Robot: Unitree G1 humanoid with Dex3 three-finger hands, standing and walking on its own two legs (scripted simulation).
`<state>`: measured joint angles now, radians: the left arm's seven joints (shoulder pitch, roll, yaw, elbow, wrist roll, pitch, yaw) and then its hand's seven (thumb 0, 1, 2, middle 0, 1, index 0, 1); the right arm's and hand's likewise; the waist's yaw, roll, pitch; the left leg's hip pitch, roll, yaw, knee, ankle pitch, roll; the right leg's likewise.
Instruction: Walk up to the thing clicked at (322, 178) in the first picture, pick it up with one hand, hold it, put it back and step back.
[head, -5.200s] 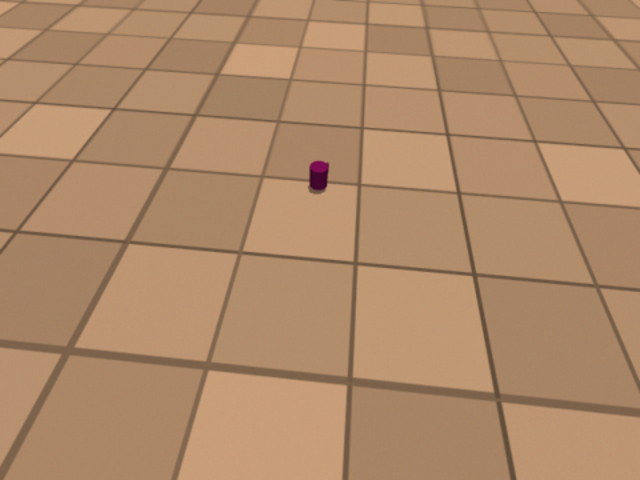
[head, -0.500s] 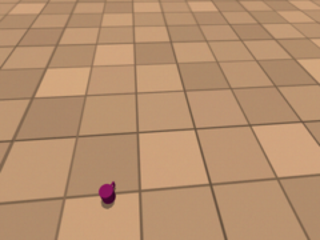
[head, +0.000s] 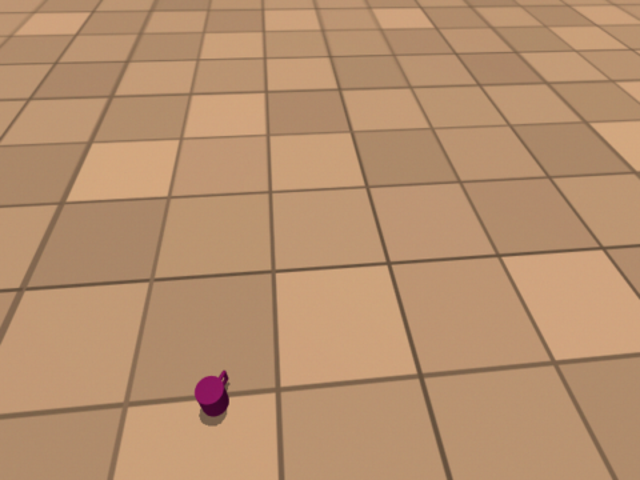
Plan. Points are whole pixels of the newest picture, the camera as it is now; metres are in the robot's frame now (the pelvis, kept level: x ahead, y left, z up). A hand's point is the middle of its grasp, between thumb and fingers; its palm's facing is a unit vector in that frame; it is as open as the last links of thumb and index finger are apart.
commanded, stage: stand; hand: left
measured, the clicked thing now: (215, 391) +0.49 +0.31 -0.73
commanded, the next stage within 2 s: none
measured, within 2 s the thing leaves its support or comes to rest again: neither
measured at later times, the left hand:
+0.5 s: hand out of the picture +0.09 +0.25 -0.15, palm faces -0.01 -0.94 -0.35, open 7.4 cm
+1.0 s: hand out of the picture +0.08 +0.25 -0.16, palm faces -0.02 -0.94 -0.35, open 7.4 cm
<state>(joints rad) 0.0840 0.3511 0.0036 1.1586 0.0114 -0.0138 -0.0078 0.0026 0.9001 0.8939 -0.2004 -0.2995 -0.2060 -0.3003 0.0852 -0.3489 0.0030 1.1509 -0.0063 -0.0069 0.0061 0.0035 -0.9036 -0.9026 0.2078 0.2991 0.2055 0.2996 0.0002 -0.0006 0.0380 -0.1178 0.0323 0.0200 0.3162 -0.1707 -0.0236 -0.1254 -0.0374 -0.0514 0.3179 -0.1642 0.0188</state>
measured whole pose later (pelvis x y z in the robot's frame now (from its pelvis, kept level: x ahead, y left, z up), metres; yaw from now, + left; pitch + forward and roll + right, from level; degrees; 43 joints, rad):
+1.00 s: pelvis +0.01 -0.01 +0.00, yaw +0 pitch -2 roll +0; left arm 0.10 0.35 0.00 1.15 0.01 -0.01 -0.01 0.00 0.90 0.89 -0.20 -0.30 -0.21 -0.30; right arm 0.11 -0.35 0.01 1.14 -0.01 0.00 0.00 0.00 -0.90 -0.90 0.21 0.30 0.21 0.30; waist 0.00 0.01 0.04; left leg -0.09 0.05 0.01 0.30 -0.18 -0.04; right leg -0.10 -0.02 -0.06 0.31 -0.17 0.01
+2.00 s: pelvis +0.02 -0.01 +0.00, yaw +0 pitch -1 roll +0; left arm 0.11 0.36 0.00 1.14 0.01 -0.01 0.00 0.00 0.90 0.89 -0.20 -0.30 -0.21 -0.30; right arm 0.11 -0.35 0.01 1.13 -0.01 0.00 0.00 0.00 -0.90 -0.90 0.21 0.30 0.21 0.30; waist 0.00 0.00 0.04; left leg -0.09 0.04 0.02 0.30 -0.19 -0.03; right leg -0.10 -0.03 -0.05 0.31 -0.19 0.01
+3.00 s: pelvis +0.02 +0.00 +0.00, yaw -1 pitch -2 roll +0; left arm 0.12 0.35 0.00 1.13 0.01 -0.01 0.00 0.00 0.90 0.89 -0.20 -0.30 -0.21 -0.30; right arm 0.12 -0.35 0.01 1.13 -0.01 0.00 0.00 0.00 -0.90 -0.90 0.21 0.30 0.21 0.30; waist 0.00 0.00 0.04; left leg -0.08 0.04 0.03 0.30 -0.19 -0.03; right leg -0.09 -0.03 -0.04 0.30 -0.18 0.01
